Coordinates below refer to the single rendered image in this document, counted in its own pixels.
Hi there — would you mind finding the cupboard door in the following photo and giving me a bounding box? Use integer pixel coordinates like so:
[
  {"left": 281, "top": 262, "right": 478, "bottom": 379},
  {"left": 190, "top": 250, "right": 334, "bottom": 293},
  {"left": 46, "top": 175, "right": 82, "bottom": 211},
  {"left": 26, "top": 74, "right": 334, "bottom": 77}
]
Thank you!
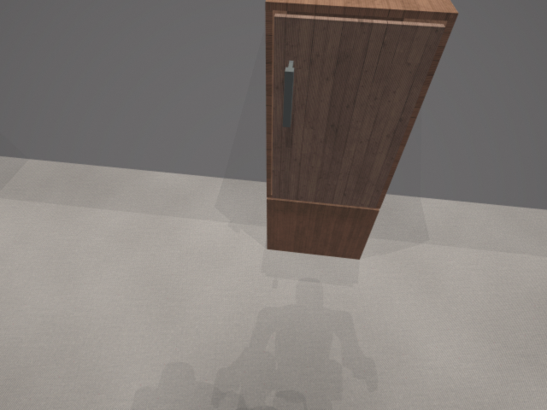
[{"left": 272, "top": 14, "right": 445, "bottom": 208}]

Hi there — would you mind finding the handle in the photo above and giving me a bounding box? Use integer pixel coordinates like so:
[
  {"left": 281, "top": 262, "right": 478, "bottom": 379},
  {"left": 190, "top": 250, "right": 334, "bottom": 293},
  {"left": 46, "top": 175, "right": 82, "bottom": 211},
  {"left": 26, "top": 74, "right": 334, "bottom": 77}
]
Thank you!
[{"left": 283, "top": 61, "right": 294, "bottom": 127}]

